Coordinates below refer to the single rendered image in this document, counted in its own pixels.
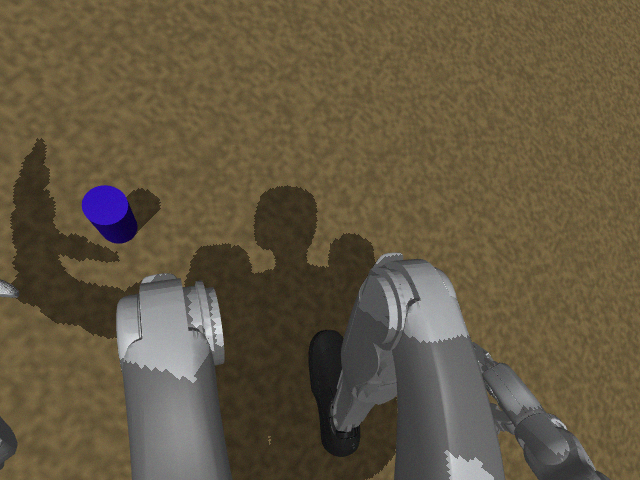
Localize left robot arm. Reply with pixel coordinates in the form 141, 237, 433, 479
0, 417, 18, 470

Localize right robot arm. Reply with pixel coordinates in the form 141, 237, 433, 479
514, 413, 610, 480

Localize right robot hand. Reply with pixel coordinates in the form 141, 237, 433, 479
472, 342, 546, 435

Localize right robot foot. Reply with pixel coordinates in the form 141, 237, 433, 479
308, 330, 360, 457

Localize left robot hand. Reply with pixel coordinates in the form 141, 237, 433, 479
0, 279, 19, 298

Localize can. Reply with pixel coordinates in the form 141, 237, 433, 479
82, 185, 138, 244

